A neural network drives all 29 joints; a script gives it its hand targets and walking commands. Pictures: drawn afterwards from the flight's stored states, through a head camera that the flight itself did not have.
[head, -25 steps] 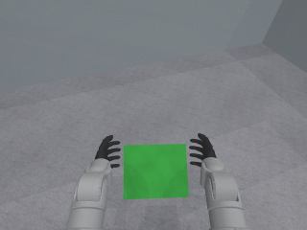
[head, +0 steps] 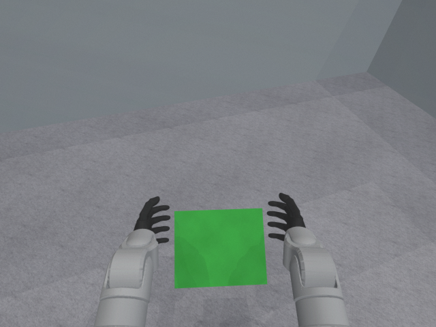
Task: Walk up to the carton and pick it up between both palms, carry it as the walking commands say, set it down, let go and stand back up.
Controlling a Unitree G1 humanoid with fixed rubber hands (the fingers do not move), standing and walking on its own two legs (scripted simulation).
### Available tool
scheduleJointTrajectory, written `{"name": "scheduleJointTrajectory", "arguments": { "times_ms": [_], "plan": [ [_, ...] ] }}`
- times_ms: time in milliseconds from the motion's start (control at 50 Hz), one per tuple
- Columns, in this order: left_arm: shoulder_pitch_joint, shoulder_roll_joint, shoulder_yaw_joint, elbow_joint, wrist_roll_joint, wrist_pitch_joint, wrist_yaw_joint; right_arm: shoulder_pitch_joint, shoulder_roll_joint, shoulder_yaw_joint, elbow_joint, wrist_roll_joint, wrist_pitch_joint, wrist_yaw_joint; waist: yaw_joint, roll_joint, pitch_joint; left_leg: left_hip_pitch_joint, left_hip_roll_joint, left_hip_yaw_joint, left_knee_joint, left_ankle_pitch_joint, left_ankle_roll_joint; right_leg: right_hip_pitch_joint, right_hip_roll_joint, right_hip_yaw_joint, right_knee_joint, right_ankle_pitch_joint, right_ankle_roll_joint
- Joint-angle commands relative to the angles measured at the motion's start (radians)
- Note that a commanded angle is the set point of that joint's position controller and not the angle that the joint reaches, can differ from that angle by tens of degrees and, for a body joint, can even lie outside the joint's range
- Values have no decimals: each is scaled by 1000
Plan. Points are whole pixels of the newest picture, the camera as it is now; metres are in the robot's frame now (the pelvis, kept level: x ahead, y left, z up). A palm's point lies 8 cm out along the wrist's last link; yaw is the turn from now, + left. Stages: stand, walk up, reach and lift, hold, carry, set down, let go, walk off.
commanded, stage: carry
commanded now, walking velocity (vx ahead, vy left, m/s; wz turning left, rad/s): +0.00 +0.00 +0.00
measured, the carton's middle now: (218, 242) +0.35 +0.00 -0.11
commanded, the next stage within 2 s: hold in 1.60 s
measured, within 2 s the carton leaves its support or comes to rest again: neither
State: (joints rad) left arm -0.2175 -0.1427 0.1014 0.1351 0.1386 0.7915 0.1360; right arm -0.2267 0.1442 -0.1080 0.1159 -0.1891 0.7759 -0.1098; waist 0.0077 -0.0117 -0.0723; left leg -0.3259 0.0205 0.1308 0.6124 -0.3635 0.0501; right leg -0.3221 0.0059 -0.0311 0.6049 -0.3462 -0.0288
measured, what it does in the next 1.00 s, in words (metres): shifts its weight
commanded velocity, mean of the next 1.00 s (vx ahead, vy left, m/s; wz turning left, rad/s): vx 0.00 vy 0.00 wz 0.00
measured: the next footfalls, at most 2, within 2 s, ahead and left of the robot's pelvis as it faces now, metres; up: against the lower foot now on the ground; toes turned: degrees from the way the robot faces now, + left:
none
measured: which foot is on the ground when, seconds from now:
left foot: down 0.00-1.00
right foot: down 0.00-1.00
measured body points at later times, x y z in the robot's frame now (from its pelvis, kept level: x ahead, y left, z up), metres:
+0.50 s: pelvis -0.04 -0.01 +0.00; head -0.06 -0.01 +0.45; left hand +0.25 +0.13 +0.02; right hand +0.26 -0.15 +0.04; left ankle -0.03 +0.08 -0.73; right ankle -0.03 -0.11 -0.73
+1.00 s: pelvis -0.07 -0.01 +0.00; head -0.11 -0.01 +0.45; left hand +0.22 +0.13 +0.02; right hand +0.24 -0.15 +0.04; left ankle -0.03 +0.08 -0.73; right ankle -0.03 -0.11 -0.73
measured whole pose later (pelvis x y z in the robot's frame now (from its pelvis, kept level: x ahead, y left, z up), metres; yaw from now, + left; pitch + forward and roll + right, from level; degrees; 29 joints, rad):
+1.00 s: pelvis -0.07 -0.01 +0.00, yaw +0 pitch -1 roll +0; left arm -0.23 -0.14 0.12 0.29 0.15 0.77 0.13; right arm -0.27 0.15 -0.17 0.27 -0.19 0.74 -0.11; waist 0.01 0.00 -0.10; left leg -0.33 0.03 0.13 0.61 -0.27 0.04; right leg -0.32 0.01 -0.04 0.60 -0.27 -0.02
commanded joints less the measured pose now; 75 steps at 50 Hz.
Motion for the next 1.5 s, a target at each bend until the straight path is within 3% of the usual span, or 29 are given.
{"name": "scheduleJointTrajectory", "arguments": {
  "times_ms": [0,20,40,60,80,120,140,160,200,260,280,300,320,360,400,460,520,600,720,800,960,1020,1060,1100,1140,1200,1360,1400,1480],
  "plan": [
    [-609,-1006,-637,-203,-268,-85,-288,-520,944,584,-128,284,-57,283,-4,-25,-508,136,99,-74,66,507,-11,303,-174,130,-41,1006,-115],
    [-547,-1025,-626,-136,-246,-80,-292,-515,949,587,-117,275,-57,286,-1,-77,-502,103,74,-74,52,346,-14,321,-208,152,-37,1094,-135],
    [-539,-1033,-611,-104,-232,-82,-294,-531,952,585,-109,267,-58,288,-6,-125,-483,95,61,-73,-16,283,-9,318,-203,141,-27,1082,-131],
    [-560,-1022,-613,-123,-238,-85,-296,-535,954,596,-119,271,-63,289,-11,-120,-482,131,67,-85,-63,291,1,281,-185,120,-25,988,-112],
    [-588,-1012,-595,-116,-227,-87,-295,-553,947,585,-95,262,-60,292,-12,-101,-480,162,84,-85,-77,366,11,238,-160,111,-18,833,-93],
    [-589,-1022,-601,-114,-232,-86,-295,-551,956,579,-84,272,-65,297,-10,32,-479,270,161,-129,-73,729,46,137,-114,74,19,493,-59],
    [-606,-1022,-610,-130,-245,-89,-296,-549,954,581,-97,276,-67,295,-6,66,-480,281,186,-151,-47,859,57,115,-80,51,-1,350,-52],
    [-613,-1018,-623,-175,-259,-96,-297,-536,969,598,-105,290,-69,294,-2,64,-462,283,189,-139,-27,901,54,105,-72,44,-38,329,-48],
    [-666,-1014,-625,-206,-269,-101,-297,-566,968,596,-113,295,-68,293,-6,47,-458,242,169,-127,-15,760,32,150,-94,62,-78,405,-63],
    [-636,-1031,-617,-153,-253,-99,-296,-562,973,585,-85,286,-66,295,-8,0,-469,186,121,-105,-19,484,5,198,-154,117,-59,695,-92],
    [-634,-1018,-601,-141,-243,-96,-294,-561,970,578,-73,281,-62,295,-12,-38,-464,168,121,-117,-31,398,4,202,-164,122,-58,671,-94],
    [-645,-1019,-594,-123,-238,-95,-296,-578,961,571,-68,274,-64,297,-14,-23,-443,174,123,-131,-64,348,6,174,-162,124,-71,553,-92],
    [-647,-1024,-583,-86,-223,-91,-297,-573,961,548,-27,255,-63,298,-14,-4,-425,181,131,-136,-79,370,10,144,-148,124,-84,454,-85],
    [-644,-1025,-584,-80,-232,-93,-298,-609,962,569,-66,275,-71,299,-13,9,-411,191,159,-163,-109,408,23,109,-126,106,-88,280,-75],
    [-664,-1025,-578,-82,-227,-96,-295,-607,961,556,-34,273,-70,302,-14,58,-396,185,171,-170,-103,446,20,88,-120,104,-93,242,-73],
    [-715,-1017,-555,-60,-221,-104,-297,-625,964,531,19,261,-70,304,-19,36,-376,172,158,-161,-112,390,12,87,-120,100,-91,274,-75],
    [-760,-1009,-578,-134,-238,-118,-296,-609,986,543,15,269,-73,306,-22,2,-391,171,154,-168,-118,333,14,88,-127,112,-103,278,-75],
    [-755,-1019,-577,-96,-235,-114,-298,-617,983,531,33,266,-77,307,-22,35,-378,160,150,-169,-117,320,11,83,-132,126,-117,289,-82],
    [-759,-1009,-544,-38,-214,-115,-300,-638,973,508,77,245,-78,306,-26,5,-330,116,147,-182,-146,225,13,63,-130,129,-142,190,-77],
    [-790,-1005,-553,-78,-222,-120,-297,-641,983,506,80,257,-81,308,-27,48,-338,128,165,-193,-159,271,16,58,-115,116,-120,183,-73],
    [-791,-1002,-550,-71,-228,-115,-298,-649,975,508,66,256,-78,303,-29,26,-341,117,160,-191,-142,302,10,65,-120,116,-125,219,-68],
    [-805,-1004,-563,-108,-243,-120,-301,-633,987,515,57,260,-79,300,-28,26,-352,130,152,-185,-142,269,10,65,-125,125,-131,223,-73],
    [-808,-999,-544,-60,-224,-113,-299,-645,973,488,96,242,-74,302,-26,41,-310,101,150,-186,-155,222,7,48,-126,135,-151,177,-75],
    [-800,-992,-532,-51,-217,-115,-300,-623,971,477,116,233,-72,303,-31,21,-323,107,158,-195,-157,241,9,58,-120,126,-135,182,-72],
    [-803,-997,-554,-82,-234,-119,-300,-636,973,496,79,251,-81,302,-30,47,-327,110,158,-195,-156,264,7,48,-121,119,-131,188,-73],
    [-812,-984,-538,-87,-233,-115,-298,-630,980,498,95,253,-70,299,-29,25,-321,101,158,-195,-154,228,7,44,-123,131,-148,159,-72],
    [-798,-999,-541,-67,-231,-110,-298,-632,985,494,91,251,-70,300,-26,54,-313,94,167,-210,-183,186,7,36,-117,128,-146,98,-70],
    [-790,-1005,-545,-50,-238,-107,-300,-664,972,509,51,260,-73,297,-25,19,-308,93,158,-198,-165,212,6,36,-123,139,-155,150,-74],
    [-787,-1006,-548,-76,-243,-108,-299,-632,983,508,60,263,-69,298,-25,36,-332,120,173,-203,-156,278,9,36,-119,129,-130,193,-70]
  ]
}}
